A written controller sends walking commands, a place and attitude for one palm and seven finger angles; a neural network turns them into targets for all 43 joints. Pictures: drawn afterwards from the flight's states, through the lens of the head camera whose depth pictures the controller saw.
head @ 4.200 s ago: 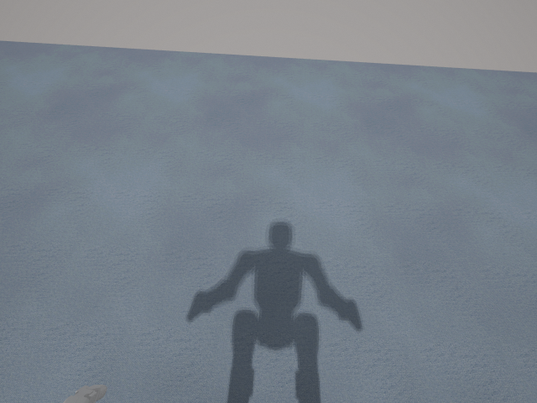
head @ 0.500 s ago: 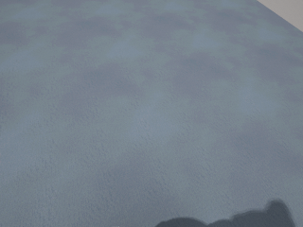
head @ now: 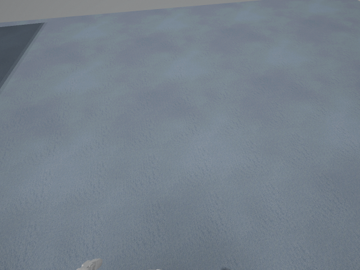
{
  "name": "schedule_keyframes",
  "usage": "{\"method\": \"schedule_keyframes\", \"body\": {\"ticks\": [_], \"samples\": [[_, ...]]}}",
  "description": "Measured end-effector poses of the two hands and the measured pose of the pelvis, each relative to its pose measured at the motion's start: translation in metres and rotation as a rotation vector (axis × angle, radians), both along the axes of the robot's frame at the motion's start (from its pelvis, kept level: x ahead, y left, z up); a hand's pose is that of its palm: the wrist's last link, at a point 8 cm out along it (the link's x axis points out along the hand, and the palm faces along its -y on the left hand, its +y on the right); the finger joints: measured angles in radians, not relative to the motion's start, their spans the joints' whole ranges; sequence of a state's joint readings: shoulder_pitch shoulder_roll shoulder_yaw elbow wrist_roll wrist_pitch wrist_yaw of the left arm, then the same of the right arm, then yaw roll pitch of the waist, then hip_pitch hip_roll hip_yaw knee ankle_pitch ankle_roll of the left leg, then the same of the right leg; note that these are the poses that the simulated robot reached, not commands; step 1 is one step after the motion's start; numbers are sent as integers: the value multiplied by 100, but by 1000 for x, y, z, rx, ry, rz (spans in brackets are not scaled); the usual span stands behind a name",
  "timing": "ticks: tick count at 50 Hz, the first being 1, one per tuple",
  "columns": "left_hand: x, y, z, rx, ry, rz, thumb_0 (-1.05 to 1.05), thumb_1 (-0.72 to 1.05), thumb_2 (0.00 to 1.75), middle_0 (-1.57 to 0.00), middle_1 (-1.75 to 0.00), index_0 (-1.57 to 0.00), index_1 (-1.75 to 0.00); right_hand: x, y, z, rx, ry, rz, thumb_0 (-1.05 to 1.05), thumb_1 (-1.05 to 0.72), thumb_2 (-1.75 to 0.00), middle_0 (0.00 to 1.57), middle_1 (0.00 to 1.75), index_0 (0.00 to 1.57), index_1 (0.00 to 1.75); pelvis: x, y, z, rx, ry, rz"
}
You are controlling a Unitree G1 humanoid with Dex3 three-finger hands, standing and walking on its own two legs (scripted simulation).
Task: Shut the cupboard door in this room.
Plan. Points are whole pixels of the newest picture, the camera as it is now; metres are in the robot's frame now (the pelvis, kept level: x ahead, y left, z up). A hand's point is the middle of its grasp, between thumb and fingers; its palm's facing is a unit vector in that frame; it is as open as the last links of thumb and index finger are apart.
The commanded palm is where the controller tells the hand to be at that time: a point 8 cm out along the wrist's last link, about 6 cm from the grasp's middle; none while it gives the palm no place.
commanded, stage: turn or walk to find it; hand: left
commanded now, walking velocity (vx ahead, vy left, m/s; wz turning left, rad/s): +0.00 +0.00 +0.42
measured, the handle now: out of the picture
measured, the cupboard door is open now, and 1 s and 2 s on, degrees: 89 89 89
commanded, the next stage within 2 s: none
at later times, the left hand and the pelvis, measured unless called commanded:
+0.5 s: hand out of the picture -0.04 +0.26 -0.18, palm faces +0.26 -0.93 -0.24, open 7.4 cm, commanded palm none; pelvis -0.03 +0.04 +0.00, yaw +13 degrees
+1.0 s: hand out of the picture -0.04 +0.20 -0.14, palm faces +0.43 -0.86 -0.27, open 7.4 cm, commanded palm none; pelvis -0.03 -0.01 +0.01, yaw +26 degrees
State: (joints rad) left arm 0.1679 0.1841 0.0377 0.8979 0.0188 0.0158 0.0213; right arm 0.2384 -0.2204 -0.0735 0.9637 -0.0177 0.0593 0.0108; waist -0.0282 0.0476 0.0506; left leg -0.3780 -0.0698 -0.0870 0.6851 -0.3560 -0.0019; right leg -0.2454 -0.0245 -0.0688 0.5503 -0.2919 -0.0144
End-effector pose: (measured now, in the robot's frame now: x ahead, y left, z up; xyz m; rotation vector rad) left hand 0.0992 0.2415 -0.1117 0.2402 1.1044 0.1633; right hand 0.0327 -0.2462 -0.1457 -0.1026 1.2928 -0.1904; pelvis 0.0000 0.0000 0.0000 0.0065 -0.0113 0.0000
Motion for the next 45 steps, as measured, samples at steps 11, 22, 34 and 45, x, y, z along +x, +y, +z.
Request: {"method": "schedule_keyframes", "body": {"ticks": [11, 22, 34, 45], "samples": [[-68, -4, -4, -30, 81, 131, 1, 91, 90, -20, -30, -21, -30, 5, -13, 10, -28, 74, 109, 1, -91, -90, 19, 30, 20, 30, -10, -3, 8, 17, -9, 115], [-154, 50, -40, -65, 225, 300, 1, 91, 90, -20, -30, -20, -30, 70, 46, 24, -88, -80, 292, 1, -91, -90, 19, 30, 20, 30, -25, 34, -6, -4, 0, 198], [-145, 62, -12, -32, 122, 360, 1, 91, 90, -20, -30, -20, -30, 79, 73, 27, -30, -99, 377, 1, -91, -90, 20, 30, 20, 30, -31, 33, 8, -14, 8, 293], [-141, 13, 6, 10, 17, 406, 1, 91, 90, -20, -30, -20, -30, 74, 31, -3, 10, 0, 418, 1, -91, -90, 20, 30, 20, 30, -32, -3, 2, 15, 6, 402]]}}
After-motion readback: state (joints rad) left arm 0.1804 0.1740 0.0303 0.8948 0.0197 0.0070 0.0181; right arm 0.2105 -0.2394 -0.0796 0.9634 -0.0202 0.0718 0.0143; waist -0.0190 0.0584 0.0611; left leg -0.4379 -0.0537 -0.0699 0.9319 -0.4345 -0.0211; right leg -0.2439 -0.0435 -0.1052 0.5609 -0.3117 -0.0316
